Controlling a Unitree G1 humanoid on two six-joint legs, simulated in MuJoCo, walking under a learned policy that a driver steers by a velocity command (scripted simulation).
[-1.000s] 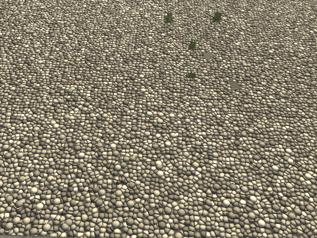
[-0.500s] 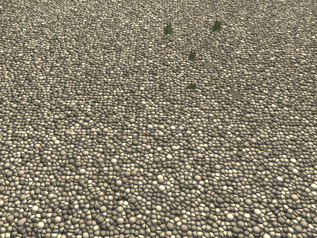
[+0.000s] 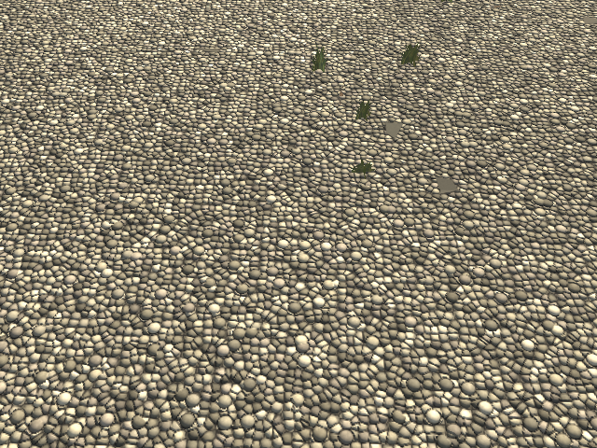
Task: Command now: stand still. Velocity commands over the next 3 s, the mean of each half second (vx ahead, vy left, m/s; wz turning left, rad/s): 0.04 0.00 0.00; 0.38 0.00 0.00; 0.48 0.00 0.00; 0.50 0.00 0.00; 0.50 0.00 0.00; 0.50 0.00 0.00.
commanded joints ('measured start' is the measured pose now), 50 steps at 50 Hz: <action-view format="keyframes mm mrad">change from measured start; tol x16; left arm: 1 92 80 11 -6 0 -3 3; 26 166 175 47 -48 -16 -41 10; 50 -281 149 50 -260 -19 -92 -81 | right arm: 1 36 -86 -10 -15 0 -5 -3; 28 -30 -76 -7 -105 33 -105 45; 33 499 -262 -74 23 11 -114 51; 37 206 -113 -9 -62 -5 -143 69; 50 291 -141 -14 -57 -13 -122 37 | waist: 1 -1 -11 23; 25 55 -180 201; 31 -100 -81 54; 33 -165 352 -94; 37 -32 54 56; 50 -20 30 58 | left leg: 1 118 14 -15 -44 149 40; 19 115 -7 5 -33 38 37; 22 -76 -76 88 136 -324 46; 27 -389 63 1 356 -308 106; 31 219 -70 132 69 -46 79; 33 486 337 -643 -288 -272 289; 34 425 393 -778 -333 -408 324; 40 163 173 -149 -339 130 175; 50 265 232 -45 -236 387 220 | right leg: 1 -161 -37 34 -124 129 -10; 18 -169 -34 30 -124 116 -13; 23 -169 -230 321 -297 -526 -170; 26 -68 -355 441 -309 -355 -233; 30 -217 -206 203 -156 -144 -142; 32 -407 -68 31 286 125 -61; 33 -611 62 3 640 -146 -19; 35 -770 -40 141 885 -89 -74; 44 -505 -86 16 215 311 -33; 50 -559 -106 31 374 321 -66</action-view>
